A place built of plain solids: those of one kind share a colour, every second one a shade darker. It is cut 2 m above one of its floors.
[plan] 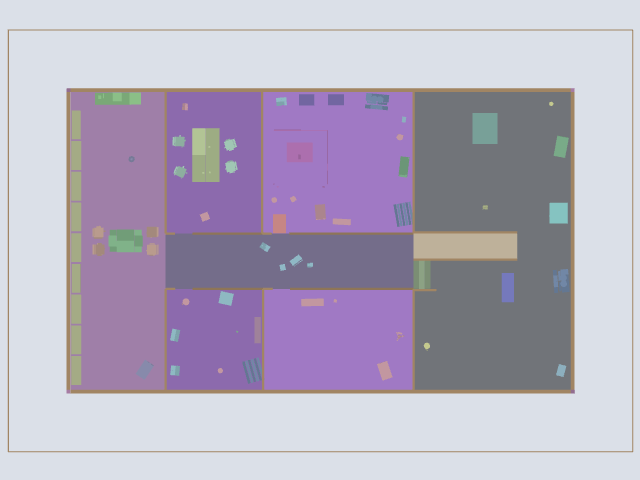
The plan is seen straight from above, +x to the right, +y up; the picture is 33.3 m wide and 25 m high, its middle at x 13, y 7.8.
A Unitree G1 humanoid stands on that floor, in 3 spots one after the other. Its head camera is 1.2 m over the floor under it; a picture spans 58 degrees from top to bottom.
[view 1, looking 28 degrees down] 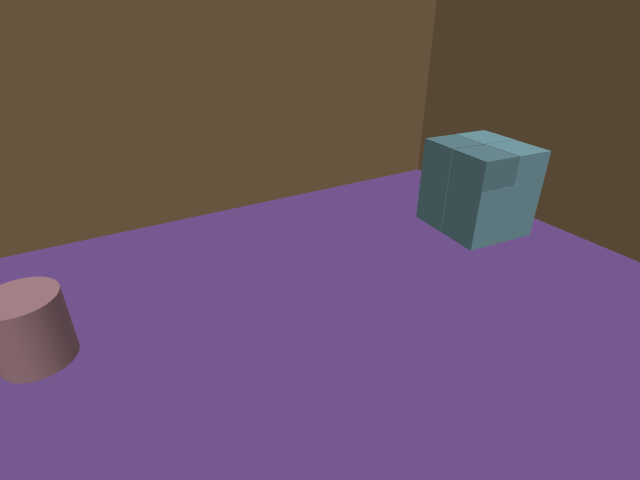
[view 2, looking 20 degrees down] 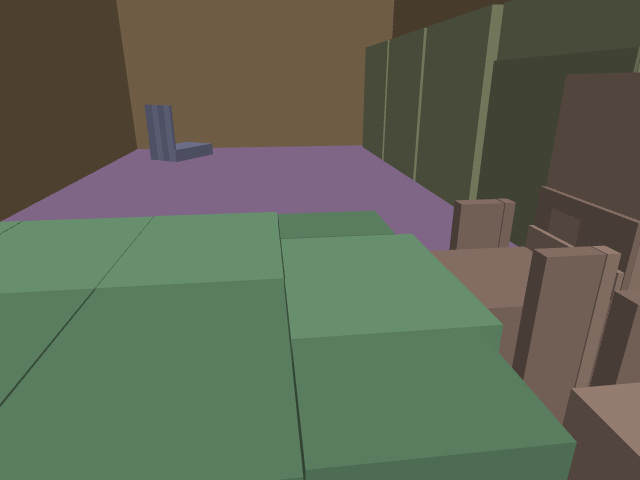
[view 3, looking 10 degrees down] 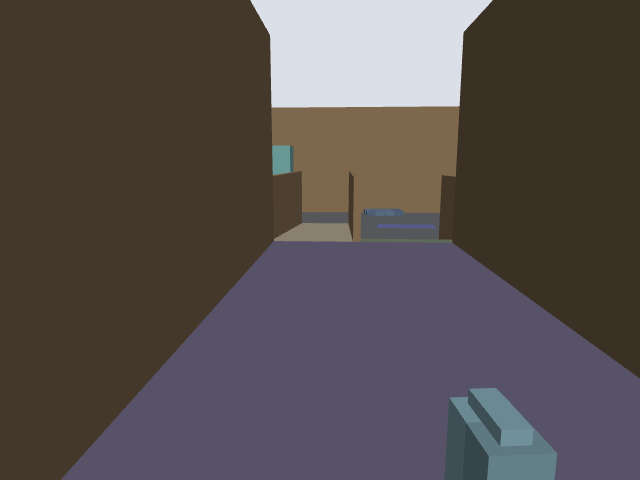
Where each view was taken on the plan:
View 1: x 7.51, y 2.65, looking -120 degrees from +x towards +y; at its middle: lab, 2.56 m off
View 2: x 2.45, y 8.75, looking -97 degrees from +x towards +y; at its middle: break_table_break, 1.35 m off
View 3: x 11.21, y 7.00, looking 3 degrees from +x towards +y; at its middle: ramp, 7.02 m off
